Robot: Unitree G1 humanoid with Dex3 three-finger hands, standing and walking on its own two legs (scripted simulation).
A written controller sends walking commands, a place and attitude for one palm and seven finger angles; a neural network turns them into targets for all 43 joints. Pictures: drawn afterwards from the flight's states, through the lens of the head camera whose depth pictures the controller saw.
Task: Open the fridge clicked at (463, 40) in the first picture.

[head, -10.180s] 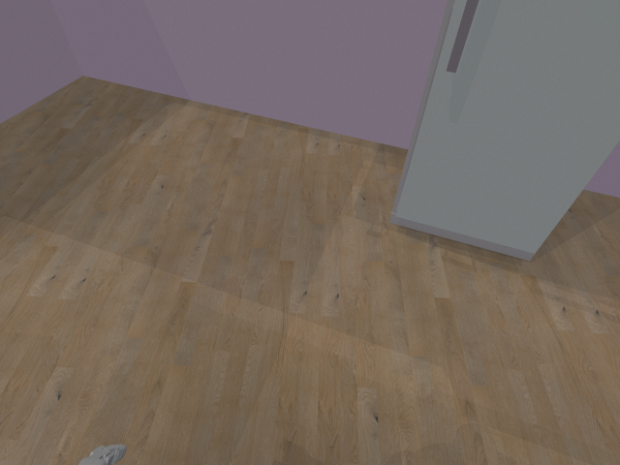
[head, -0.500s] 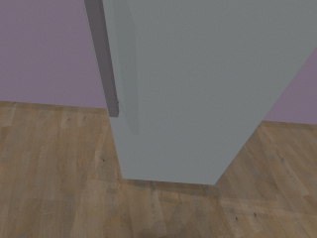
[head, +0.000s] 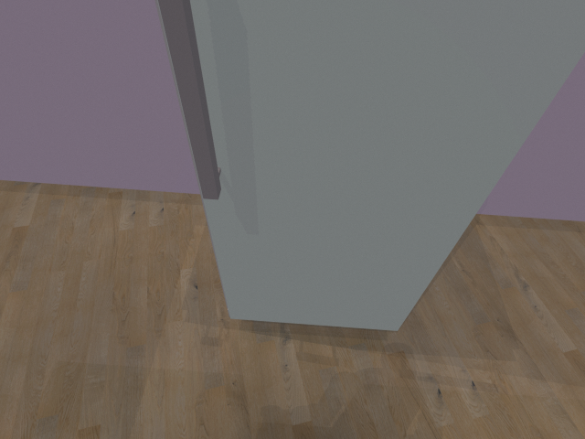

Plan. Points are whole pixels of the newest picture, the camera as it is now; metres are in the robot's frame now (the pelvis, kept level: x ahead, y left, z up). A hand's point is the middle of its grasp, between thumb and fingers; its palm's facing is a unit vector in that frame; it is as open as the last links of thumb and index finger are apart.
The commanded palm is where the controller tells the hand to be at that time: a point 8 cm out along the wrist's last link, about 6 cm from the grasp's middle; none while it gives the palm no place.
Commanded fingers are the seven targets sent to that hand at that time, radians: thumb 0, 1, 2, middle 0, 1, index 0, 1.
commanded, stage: come to a stop and stand still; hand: left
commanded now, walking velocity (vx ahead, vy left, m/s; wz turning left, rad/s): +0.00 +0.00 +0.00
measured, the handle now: (193, 65) +0.53 +0.19 +0.23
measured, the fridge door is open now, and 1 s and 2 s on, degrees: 0 0 0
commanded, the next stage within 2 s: look again from close up in 1.20 s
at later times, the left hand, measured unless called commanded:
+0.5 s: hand out of the picture -0.03 +0.17 -0.17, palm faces +0.01 -0.98 -0.18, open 7.4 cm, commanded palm none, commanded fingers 0.00 0.90 0.90 -0.20 -0.30 -0.20 -0.30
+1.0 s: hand out of the picture +0.04 +0.18 -0.16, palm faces +0.00 -0.97 -0.24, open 7.4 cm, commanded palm none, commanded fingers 0.00 0.90 0.90 -0.20 -0.30 -0.20 -0.30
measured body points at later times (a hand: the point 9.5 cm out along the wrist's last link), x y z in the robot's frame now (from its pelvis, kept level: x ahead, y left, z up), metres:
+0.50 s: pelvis -0.01 +0.00 +0.01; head +0.00 +0.00 +0.46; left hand -0.03 +0.22 -0.15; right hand -0.02 -0.21 -0.15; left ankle -0.02 +0.12 -0.73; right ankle +0.03 -0.12 -0.73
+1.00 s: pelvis +0.00 -0.01 +0.01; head +0.01 -0.03 +0.46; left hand +0.04 +0.23 -0.14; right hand +0.00 -0.23 -0.16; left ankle -0.02 +0.12 -0.73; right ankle +0.02 -0.12 -0.73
